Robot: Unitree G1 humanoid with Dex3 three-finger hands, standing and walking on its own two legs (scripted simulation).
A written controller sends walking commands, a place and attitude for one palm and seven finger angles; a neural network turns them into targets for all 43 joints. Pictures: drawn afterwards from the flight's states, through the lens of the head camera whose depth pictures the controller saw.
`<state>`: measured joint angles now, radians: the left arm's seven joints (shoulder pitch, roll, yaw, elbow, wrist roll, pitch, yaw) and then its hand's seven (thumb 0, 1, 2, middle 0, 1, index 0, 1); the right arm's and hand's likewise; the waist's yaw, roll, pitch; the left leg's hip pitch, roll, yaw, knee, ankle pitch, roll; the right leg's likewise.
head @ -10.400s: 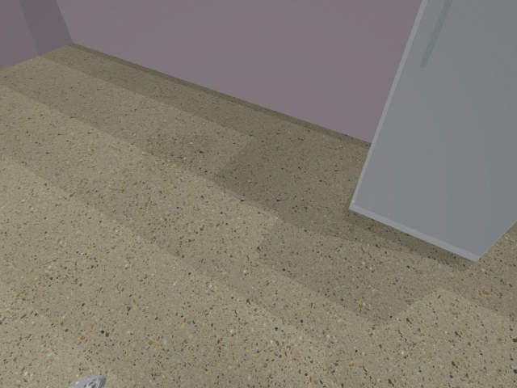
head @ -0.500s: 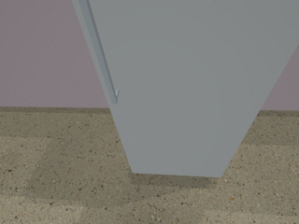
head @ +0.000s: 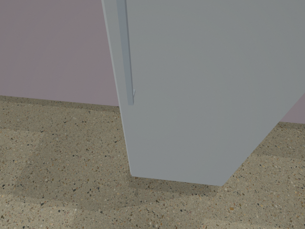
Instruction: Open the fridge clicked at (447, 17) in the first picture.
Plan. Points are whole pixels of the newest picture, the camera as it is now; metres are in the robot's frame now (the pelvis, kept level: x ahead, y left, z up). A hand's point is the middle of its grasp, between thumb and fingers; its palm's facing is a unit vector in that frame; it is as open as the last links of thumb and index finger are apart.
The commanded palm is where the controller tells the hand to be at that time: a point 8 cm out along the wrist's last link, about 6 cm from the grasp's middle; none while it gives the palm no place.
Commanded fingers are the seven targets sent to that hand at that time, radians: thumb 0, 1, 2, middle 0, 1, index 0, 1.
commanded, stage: come to a stop and stand still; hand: left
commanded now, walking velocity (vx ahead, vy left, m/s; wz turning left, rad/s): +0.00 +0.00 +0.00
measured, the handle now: (126, 32) +0.48 +0.11 +0.27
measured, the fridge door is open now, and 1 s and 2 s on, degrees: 0 0 0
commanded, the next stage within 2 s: look again from close up in 0.06 s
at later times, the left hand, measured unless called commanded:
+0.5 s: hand out of the picture -0.01 +0.19 -0.17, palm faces -0.01 -0.97 -0.25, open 7.4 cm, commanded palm none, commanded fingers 0.00 0.90 0.90 -0.20 -0.30 -0.20 -0.30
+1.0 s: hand out of the picture -0.05 +0.15 -0.18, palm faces +0.02 -0.99 -0.17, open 7.4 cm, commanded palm none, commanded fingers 0.00 0.90 0.90 -0.20 -0.30 -0.20 -0.30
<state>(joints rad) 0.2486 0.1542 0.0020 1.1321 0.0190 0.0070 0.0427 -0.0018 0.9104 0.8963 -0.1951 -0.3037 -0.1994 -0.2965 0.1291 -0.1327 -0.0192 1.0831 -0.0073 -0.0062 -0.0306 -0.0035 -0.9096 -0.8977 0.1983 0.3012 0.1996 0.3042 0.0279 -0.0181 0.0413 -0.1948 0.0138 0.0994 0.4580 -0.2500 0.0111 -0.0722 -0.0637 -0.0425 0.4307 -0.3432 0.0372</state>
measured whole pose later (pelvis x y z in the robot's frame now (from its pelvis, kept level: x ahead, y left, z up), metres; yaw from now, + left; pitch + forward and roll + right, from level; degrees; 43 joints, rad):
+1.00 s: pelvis -0.03 -0.01 +0.00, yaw +0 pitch -1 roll +0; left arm 0.31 0.16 -0.02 1.11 0.02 -0.01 0.03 0.00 0.91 0.90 -0.20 -0.30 -0.20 -0.30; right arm 0.25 -0.16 0.00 1.10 -0.01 -0.01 -0.02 0.00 -0.91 -0.90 0.20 0.30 0.20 0.30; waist 0.02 -0.02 0.03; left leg -0.26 0.04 0.08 0.48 -0.20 0.00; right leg -0.15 -0.04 -0.05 0.48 -0.32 0.01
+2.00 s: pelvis -0.07 -0.03 -0.05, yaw +4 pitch +3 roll -3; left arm 0.32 0.28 0.21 0.00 -0.32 -0.40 -0.39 0.01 0.38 0.67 -0.23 -0.64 -0.23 -0.63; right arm 0.19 -0.25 0.04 0.63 0.04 -0.29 -0.08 0.01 -0.90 -0.90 0.20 0.30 0.20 0.30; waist 0.06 0.03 -0.05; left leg -0.64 0.07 -0.04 0.92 -0.34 -0.02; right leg -0.46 -0.02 -0.15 0.88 -0.48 -0.02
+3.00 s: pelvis -0.06 -0.02 +0.00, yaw +4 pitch -5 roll -1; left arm -0.20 0.54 0.48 0.17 -0.34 0.19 -0.51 -0.02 -0.50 0.30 -0.30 -1.20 -0.30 -1.20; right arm 0.22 -0.26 0.11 0.64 0.08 -0.24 -0.11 0.01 -0.90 -0.90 0.20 0.30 0.20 0.31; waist 0.07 0.06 -0.02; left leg -0.23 0.05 0.02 0.47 -0.16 -0.01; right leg -0.08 -0.02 -0.11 0.44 -0.28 0.00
